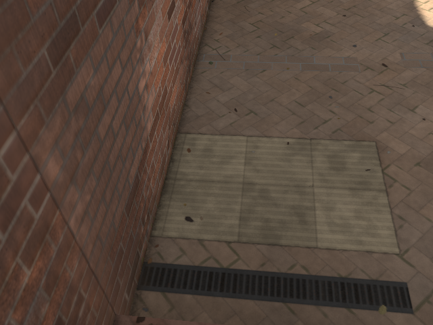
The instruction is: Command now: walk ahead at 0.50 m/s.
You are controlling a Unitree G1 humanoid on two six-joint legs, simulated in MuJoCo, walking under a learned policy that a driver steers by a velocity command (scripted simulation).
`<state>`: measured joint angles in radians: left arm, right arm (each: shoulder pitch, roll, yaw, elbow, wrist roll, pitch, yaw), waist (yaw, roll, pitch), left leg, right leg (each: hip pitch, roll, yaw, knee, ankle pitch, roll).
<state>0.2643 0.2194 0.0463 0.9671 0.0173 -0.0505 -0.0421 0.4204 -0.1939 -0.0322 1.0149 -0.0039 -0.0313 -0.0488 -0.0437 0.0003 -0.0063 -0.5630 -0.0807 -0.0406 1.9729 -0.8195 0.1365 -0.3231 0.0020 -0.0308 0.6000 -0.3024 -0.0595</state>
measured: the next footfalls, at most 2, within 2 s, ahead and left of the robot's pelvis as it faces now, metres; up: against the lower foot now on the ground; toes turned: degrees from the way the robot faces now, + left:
left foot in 0.48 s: +0.35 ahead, +0.13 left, -0.19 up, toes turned -1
right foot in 1.04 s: +0.54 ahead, -0.12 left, -0.38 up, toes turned -21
